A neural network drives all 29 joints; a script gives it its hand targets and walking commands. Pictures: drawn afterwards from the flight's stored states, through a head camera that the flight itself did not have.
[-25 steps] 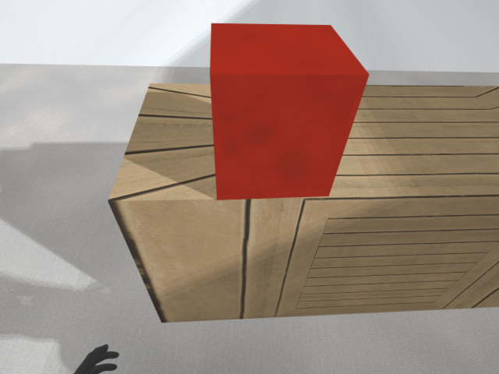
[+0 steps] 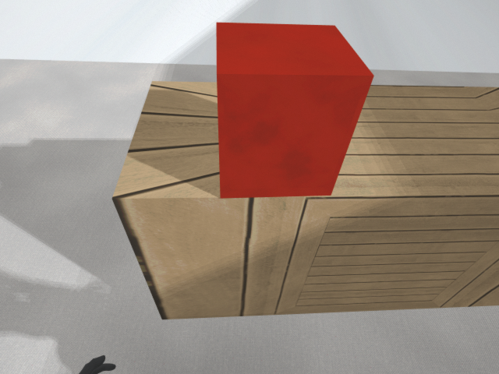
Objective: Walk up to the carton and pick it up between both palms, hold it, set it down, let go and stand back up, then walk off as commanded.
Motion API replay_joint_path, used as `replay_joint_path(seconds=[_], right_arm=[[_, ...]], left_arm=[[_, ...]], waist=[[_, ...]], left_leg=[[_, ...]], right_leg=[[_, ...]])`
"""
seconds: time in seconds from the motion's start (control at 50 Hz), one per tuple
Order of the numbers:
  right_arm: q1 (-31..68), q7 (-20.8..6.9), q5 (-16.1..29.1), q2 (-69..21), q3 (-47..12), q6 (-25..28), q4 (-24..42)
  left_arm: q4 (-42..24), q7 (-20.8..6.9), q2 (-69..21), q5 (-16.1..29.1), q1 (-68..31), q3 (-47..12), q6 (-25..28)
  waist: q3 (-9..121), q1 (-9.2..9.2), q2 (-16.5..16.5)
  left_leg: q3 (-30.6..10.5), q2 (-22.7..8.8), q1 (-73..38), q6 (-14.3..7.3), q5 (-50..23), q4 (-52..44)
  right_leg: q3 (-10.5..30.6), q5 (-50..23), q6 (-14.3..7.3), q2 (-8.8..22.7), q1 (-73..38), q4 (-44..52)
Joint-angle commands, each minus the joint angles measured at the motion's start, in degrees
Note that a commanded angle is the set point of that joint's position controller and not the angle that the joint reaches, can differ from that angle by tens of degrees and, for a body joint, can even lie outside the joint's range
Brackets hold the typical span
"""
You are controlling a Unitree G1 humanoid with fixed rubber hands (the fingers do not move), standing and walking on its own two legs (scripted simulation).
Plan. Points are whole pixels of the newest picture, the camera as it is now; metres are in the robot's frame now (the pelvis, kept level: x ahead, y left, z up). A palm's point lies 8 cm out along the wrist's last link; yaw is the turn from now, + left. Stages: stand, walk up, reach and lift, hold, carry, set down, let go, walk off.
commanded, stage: stand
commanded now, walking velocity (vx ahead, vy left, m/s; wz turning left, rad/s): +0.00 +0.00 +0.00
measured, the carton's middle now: (276, 113) +0.64 -0.05 +0.10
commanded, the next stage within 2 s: walk up in 0.68 s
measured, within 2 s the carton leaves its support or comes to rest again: neither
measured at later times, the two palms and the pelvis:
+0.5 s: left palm out of the picture +0.10 +0.26 -0.10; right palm out of the picture +0.06 -0.29 -0.11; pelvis -0.01 +0.00 +0.01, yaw +0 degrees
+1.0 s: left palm out of the picture +0.09 +0.27 -0.10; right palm out of the picture +0.05 -0.31 -0.10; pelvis -0.01 -0.01 +0.01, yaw +0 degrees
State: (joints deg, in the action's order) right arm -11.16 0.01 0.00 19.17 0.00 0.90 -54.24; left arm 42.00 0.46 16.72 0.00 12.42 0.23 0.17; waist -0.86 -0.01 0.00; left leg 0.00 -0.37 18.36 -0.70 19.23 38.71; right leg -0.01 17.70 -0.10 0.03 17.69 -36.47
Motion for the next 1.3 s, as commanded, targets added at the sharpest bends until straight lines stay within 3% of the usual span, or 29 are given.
replay_joint_path(seconds=[0.0, 0.84, 0.86, 0.88, 0.9, 0.92, 0.94, 0.96, 1.02, 1.06, 1.1, 1.12, 1.14, 1.16, 1.18, 1.2, 1.22, 1.24, 1.26, 1.28], right_arm=[[4.6, -0.06, -0.65, 12.34, 2.86, 2.34, 3.79], [4.28, -0.39, -0.6, 12.18, 2.19, 2.48, -0.23], [-4.75, 0.27, -0.95, 18.72, 5.32, 3.91, 1.36], [-9.42, 0.76, -1.44, 22.4, 6.85, 4.43, 0.2], [-11.13, 1.33, -1.64, 25.02, 8.1, 4.92, 0.58], [-10.97, 1.85, -1.53, 24.74, 8.24, 5.44, 1.28], [-10.08, 2.06, -1.43, 23.48, 8.19, 5.83, 1.87], [-9.73, 2.07, -1.55, 22.69, 8.14, 5.99, 2.42], [-8.14, 1.85, -2.08, 22.78, 7.92, 5.99, 4.44], [-6.87, 1.88, -2.03, 23.28, 7.93, 6.0, 5.32], [-3.85, 1.79, -1.72, 22.96, 7.44, 5.82, 6.27], [-1.48, 1.71, -1.5, 22.53, 7.12, 5.58, 6.62], [-1.19, 1.69, -1.69, 20.25, 6.39, 5.12, 6.47], [-4.04, 1.65, -1.99, 16.3, 5.09, 4.59, 5.89], [-6.2, 1.46, -1.73, 11.3, 2.94, 4.52, 6.31], [-6.14, 2.07, -0.78, 14.42, 3.56, 3.71, 6.72], [-3.16, 2.21, -0.46, 19.78, 4.76, 3.42, 6.4], [-3.57, 1.47, -0.27, 19.68, 4.75, 3.6, 5.93], [-6.1, 0.85, -0.28, 19.29, 4.8, 3.59, 4.76], [-8.24, 0.39, -0.42, 18.95, 4.87, 3.54, 3.64]], left_arm=[[1.57, 0.28, 13.09, -0.73, -3.39, 3.4, 2.67], [6.12, -0.31, 12.78, -0.72, -3.22, 2.98, 2.75], [1.45, -2.21, 17.74, -2.86, -1.76, 5.76, 1.58], [0.68, -2.94, 16.87, -3.36, -3.22, 5.99, 0.79], [-0.65, -3.26, 16.8, -3.8, -4.03, 6.39, 0.23], [-1.46, -3.43, 17.1, -3.83, -3.99, 6.5, 0.21], [-1.48, -3.69, 17.49, -3.62, -3.22, 6.64, 0.34], [-1.37, -3.91, 17.73, -3.61, -2.65, 6.89, 0.47], [-1.54, -4.88, 17.11, -3.12, -1.84, 7.23, 0.57], [-1.91, -5.3, 17.11, -2.98, -2.32, 7.55, 0.6], [-0.84, -5.39, 16.9, -2.72, 0.59, 8.05, 0.9], [0.59, -5.23, 16.5, -2.55, 4.45, 8.48, 1.05], [2.62, -4.79, 16.74, -2.54, 9.36, 9.12, 1.24], [4.24, -4.06, 18.74, -2.93, 14.76, 10.09, 1.61], [4.31, -3.37, 23.14, -3.83, 16.49, 11.02, 1.9], [1.68, -3.35, 25.75, -3.22, 11.25, 10.91, 1.91], [0.51, -3.39, 26.03, -1.97, 8.23, 10.95, 1.4], [0.18, -3.26, 24.79, -1.95, 5.78, 10.41, 1.45], [0.16, -3.27, 23.4, -1.75, 3.44, 9.98, 1.62], [0.01, -3.27, 22.21, -1.49, 2.1, 9.48, 1.76]], waist=[[1.6, -0.27, -1.5], [4.21, -0.22, -1.94], [6.45, 1.55, -6.27], [1.56, 3.76, 0.26], [-1.92, 4.44, 3.67], [-3.12, 3.94, 0.76], [-2.47, 3.09, -2.19], [-0.99, 2.7, -3.13], [0.56, 2.51, 2.5], [1.19, 2.19, 4.28], [3.61, -0.17, 4.69], [5.59, -2.93, 4.09], [7.61, -5.3, 1.07], [9.44, -7.56, -8.01], [6.03, -8.27, -22.63], [0.75, -6.02, -21.05], [-4.7, -5.8, -12.24], [-8.59, -4.17, -9.38], [-10.34, -1.66, -8.47], [-9.83, -0.37, -9.27]], left_leg=[[-7.49, -5.91, -1.2, -3.0, -7.62, -12.76], [-7.81, -6.64, -3.35, -2.15, -5.92, -17.44], [-14.51, -8.47, -7.06, -6.23, 16.71, -17.43], [-25.99, -14.27, -12.42, -9.19, 29.46, -23.49], [-33.93, -20.39, -14.13, -12.26, 34.16, -27.26], [-35.02, -21.8, -14.93, -13.89, 30.02, -26.56], [-33.22, -20.48, -15.2, -13.8, 24.82, -24.89], [-30.72, -19.04, -15.39, -13.42, 21.03, -23.48], [-23.61, -17.33, -11.86, -13.38, 15.99, -21.51], [-20.52, -17.0, -8.05, -12.77, 13.79, -19.37], [-15.64, -15.48, -2.19, -11.02, 9.42, -16.31], [-11.46, -13.78, 2.24, -9.07, 6.39, -13.18], [-7.18, -10.88, 6.5, -6.98, 3.59, -5.74], [-3.11, -6.68, 13.25, -5.06, 4.86, 7.71], [0.9, 2.1, 25.48, -2.54, 15.51, 22.69], [-1.08, 2.52, 30.22, -1.59, 14.8, 28.16], [-5.33, 0.77, 25.82, -2.48, 11.69, 29.97], [-4.51, -0.67, 24.18, -2.13, 7.04, 29.94], [-3.96, -2.51, 21.43, -1.6, 3.68, 27.8], [-3.12, -3.05, 18.25, -1.28, 1.49, 24.9]], right_leg=[[3.92, -6.81, -3.03, 5.19, -4.21, 7.79], [4.13, -5.54, -2.16, 5.91, -6.86, 12.4], [2.32, 14.19, -3.34, 2.42, -0.14, 4.2], [1.05, 16.91, -2.49, 0.84, 14.19, -5.75], [3.05, 12.37, -1.44, 3.17, 23.47, -15.49], [5.51, 8.82, -1.33, 4.94, 27.02, -18.22], [6.24, 7.0, -1.18, 5.63, 27.4, -19.32], [6.38, 6.69, -0.91, 6.13, 26.61, -19.79], [4.22, 6.62, 0.09, 6.56, 22.33, -16.06], [3.68, 5.26, -0.3, 6.94, 17.7, -11.81], [1.58, 2.01, -1.37, 6.08, 7.34, -6.72], [-0.36, -1.63, -2.26, 5.15, -1.83, -1.22], [-1.59, -1.24, -2.65, 3.09, -11.28, 2.77], [0.81, 3.69, -3.07, 2.27, -21.15, 6.17], [17.51, 17.84, -4.76, 11.36, -22.95, 15.08], [34.62, 34.57, -8.2, 19.87, -14.08, 26.39], [36.11, 41.49, -8.71, 20.05, -4.15, 29.98], [33.65, 37.34, -9.0, 18.34, -0.57, 29.64], [28.03, 32.29, -8.75, 16.19, 1.44, 28.59], [22.8, 27.37, -8.15, 13.87, 1.81, 27.46]])
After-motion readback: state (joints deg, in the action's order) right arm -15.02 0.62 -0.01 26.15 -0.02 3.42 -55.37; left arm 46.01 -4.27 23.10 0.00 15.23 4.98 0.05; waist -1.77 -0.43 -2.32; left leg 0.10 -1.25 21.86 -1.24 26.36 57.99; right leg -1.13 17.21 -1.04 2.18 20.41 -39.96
